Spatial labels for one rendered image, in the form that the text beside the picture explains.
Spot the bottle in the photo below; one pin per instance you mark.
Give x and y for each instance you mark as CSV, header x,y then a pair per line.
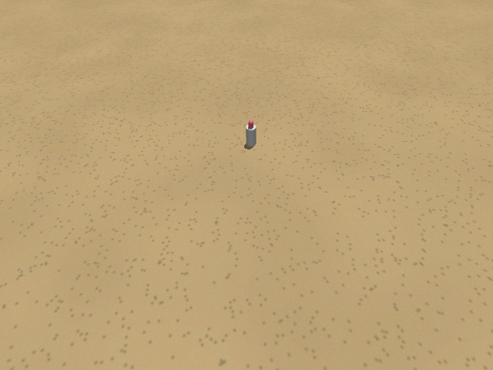
x,y
251,134

